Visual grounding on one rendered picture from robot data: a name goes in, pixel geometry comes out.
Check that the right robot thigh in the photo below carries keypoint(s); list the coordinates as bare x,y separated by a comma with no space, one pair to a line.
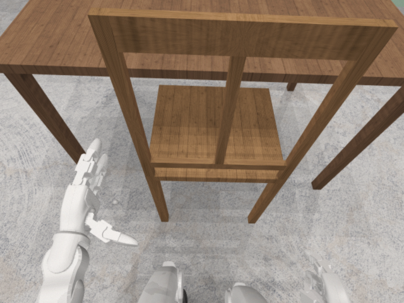
243,294

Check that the left robot thigh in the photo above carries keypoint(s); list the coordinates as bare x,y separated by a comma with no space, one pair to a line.
164,286

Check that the robot thigh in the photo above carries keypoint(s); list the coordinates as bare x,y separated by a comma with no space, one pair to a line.
164,286
243,294

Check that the left robot forearm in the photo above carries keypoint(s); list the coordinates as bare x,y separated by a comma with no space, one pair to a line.
63,267

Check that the right robot hand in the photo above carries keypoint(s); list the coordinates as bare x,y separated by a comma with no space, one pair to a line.
329,287

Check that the chair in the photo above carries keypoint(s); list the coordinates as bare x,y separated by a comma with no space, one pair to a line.
228,134

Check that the left robot hand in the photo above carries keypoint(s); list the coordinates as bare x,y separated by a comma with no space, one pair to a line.
82,195

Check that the table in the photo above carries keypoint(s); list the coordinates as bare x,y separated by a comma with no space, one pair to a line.
56,37

